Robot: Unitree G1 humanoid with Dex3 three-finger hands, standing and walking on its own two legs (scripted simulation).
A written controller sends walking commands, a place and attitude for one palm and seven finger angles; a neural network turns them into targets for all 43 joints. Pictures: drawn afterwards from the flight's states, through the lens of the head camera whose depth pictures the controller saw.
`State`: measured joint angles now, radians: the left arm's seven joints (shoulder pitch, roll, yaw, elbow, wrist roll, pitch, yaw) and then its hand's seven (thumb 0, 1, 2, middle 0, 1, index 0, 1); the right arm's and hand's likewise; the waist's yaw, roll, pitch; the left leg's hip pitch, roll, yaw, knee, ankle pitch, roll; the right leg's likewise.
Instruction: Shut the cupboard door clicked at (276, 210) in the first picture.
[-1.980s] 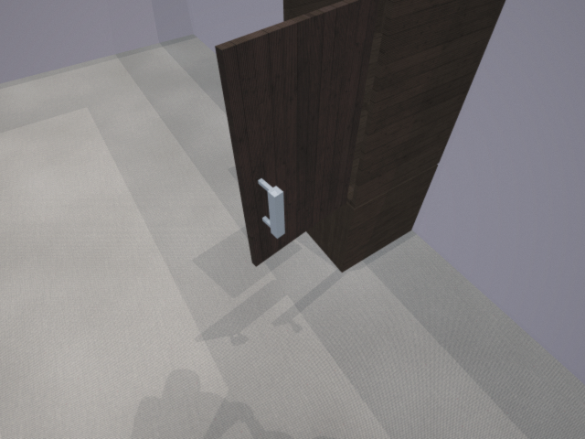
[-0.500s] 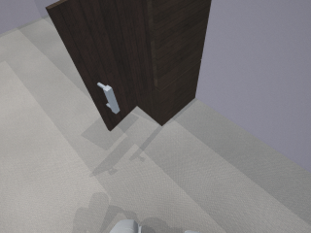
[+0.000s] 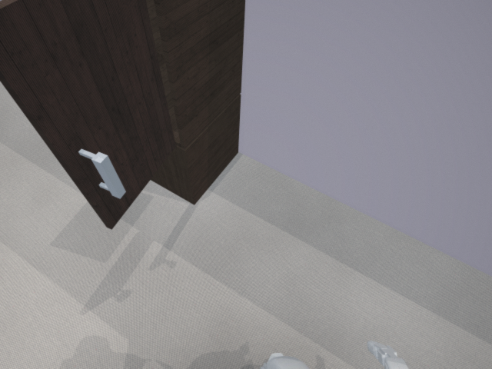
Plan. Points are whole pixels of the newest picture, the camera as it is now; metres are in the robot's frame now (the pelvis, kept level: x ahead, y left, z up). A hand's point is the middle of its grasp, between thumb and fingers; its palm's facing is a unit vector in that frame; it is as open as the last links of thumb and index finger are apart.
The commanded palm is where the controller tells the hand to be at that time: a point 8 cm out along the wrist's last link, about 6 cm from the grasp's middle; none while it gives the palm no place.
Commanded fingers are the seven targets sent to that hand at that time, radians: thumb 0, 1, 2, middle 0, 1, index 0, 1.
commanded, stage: walk around to get in front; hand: left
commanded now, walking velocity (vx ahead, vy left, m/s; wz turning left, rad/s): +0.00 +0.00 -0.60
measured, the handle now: (102, 173) +0.49 +0.39 -0.11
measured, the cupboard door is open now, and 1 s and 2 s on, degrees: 98 98 98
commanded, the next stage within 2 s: none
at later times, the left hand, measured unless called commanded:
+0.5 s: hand (181, 341) +0.17 +0.14 -0.17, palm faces -0.33 -0.92 -0.23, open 7.4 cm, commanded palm none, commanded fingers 0.00 0.90 0.90 -0.20 -0.30 -0.20 -0.30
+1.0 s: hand (232, 329) +0.20 +0.04 -0.15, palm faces -0.56 -0.78 -0.29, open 7.4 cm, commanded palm none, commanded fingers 0.00 0.90 0.90 -0.20 -0.30 -0.20 -0.30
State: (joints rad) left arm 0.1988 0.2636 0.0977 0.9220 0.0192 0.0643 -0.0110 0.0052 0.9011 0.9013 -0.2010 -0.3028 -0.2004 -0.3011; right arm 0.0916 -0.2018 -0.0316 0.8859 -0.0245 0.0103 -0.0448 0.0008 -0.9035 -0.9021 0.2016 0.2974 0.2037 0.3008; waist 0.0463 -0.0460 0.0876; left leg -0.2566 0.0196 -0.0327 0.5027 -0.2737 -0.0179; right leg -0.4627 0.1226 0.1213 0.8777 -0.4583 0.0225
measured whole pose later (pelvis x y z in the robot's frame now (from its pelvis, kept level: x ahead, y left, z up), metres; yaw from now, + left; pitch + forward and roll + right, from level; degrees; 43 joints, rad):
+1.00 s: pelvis +0.01 -0.08 +0.00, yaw -38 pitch +2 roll +2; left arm 0.18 0.22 0.06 0.89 0.01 0.04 0.01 0.00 0.90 0.90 -0.20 -0.30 -0.20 -0.30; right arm 0.15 -0.26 -0.06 0.90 -0.01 0.06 -0.02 0.01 -0.91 -0.90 0.20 0.30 0.20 0.30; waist 0.01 0.01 0.11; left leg -0.48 0.07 0.04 1.05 -0.44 -0.09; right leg -0.26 0.03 0.05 0.53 -0.29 -0.05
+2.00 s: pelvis +0.05 -0.15 +0.00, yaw -73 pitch +2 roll -1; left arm 0.17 0.26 0.08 0.90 0.01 0.07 -0.02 0.01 0.90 0.90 -0.20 -0.30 -0.20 -0.30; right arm 0.17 -0.20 -0.01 0.86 -0.03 0.01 -0.02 0.00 -0.90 -0.90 0.20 0.30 0.20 0.30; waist 0.01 -0.05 0.08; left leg -0.32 0.07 0.09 0.60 -0.30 0.01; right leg -0.42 0.06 0.07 1.00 -0.52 0.03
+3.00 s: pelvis +0.01 -0.35 +0.00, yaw -110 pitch +1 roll +0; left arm 0.08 0.25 0.08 0.92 0.03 0.04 -0.07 0.01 0.91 0.90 -0.19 -0.30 -0.19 -0.30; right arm 0.41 -0.20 -0.02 0.99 -0.04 -0.05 -0.02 0.00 -0.90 -0.90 0.20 0.30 0.20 0.30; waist -0.04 -0.02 0.09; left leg -0.03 0.13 0.27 0.39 -0.35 -0.06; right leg -0.59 -0.07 -0.10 0.83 -0.23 0.00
